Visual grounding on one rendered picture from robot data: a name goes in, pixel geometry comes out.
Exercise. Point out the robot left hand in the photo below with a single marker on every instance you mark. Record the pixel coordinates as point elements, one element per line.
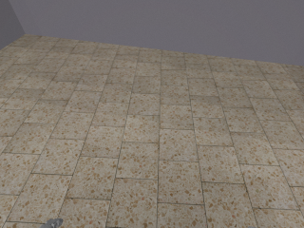
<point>52,223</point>

